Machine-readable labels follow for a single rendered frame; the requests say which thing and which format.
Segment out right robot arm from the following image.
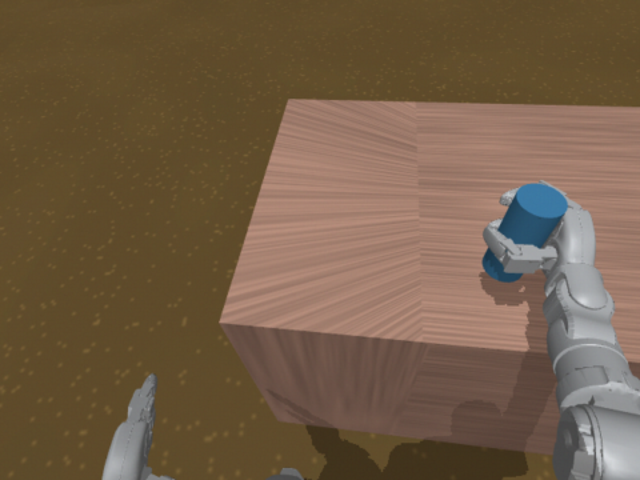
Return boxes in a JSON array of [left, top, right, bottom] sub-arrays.
[[543, 263, 640, 480]]

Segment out left robot hand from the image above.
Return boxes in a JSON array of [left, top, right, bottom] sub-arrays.
[[102, 374, 176, 480]]

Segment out right robot hand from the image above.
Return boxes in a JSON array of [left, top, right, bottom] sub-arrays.
[[483, 180, 596, 279]]

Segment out can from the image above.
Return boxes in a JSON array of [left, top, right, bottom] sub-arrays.
[[482, 183, 568, 282]]

